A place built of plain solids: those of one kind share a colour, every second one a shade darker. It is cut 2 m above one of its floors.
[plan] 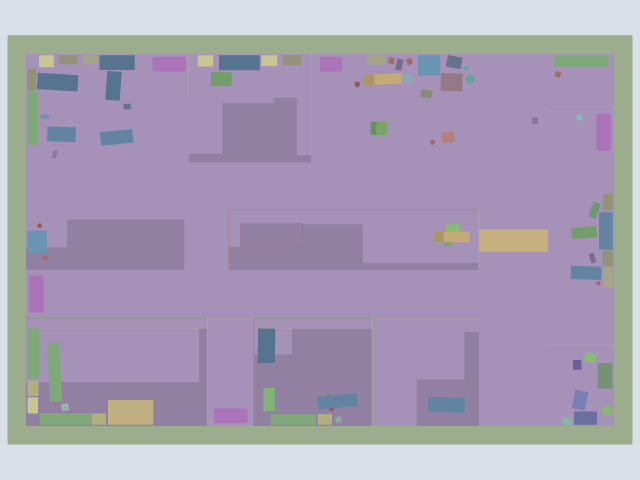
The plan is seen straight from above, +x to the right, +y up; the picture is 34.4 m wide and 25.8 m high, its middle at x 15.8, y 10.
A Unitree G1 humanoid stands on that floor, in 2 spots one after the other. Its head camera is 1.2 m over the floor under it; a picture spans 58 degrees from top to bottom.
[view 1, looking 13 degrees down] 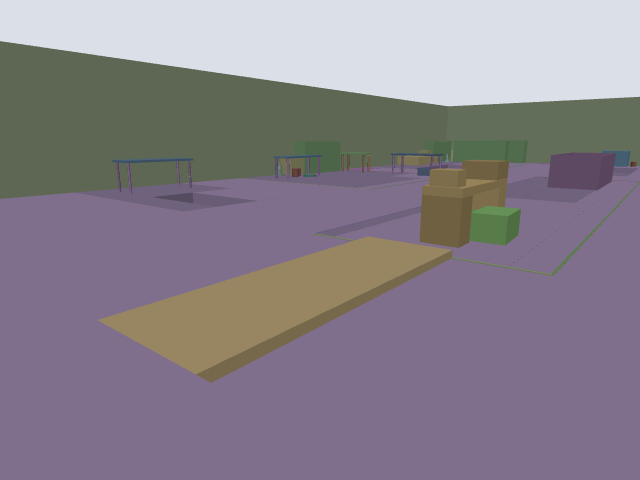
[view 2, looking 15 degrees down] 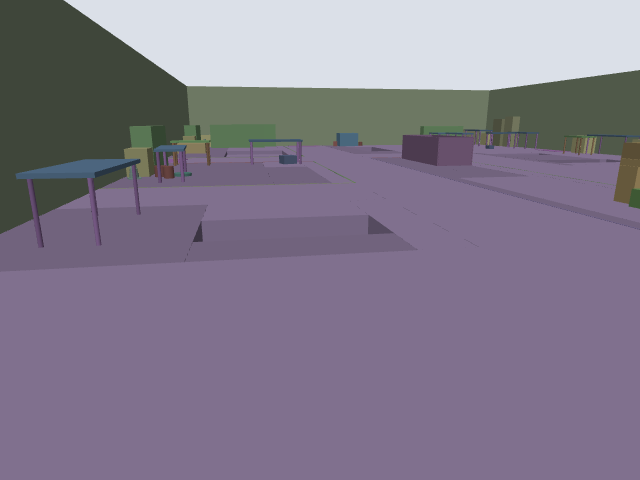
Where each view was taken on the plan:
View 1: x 29.24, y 12.49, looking -141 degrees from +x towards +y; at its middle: floor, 6.13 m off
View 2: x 28.79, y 3.14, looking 170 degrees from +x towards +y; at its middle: floor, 5.33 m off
